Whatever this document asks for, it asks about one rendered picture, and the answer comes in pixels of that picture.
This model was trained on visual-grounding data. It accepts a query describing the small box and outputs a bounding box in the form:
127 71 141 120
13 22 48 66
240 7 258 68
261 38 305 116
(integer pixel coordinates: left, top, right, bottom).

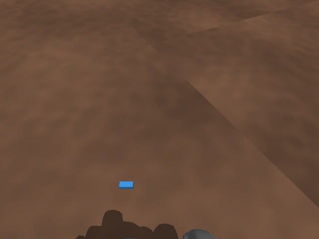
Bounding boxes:
119 181 134 189

